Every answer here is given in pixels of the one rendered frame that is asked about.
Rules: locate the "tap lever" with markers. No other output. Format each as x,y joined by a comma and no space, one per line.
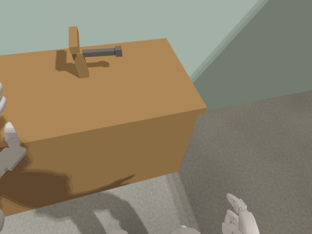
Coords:
103,52

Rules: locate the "counter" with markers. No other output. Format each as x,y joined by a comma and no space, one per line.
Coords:
90,124

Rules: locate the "robot left hand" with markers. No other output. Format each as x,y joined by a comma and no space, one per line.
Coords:
9,157

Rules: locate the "robot right hand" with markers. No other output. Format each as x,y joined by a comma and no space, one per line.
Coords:
244,223

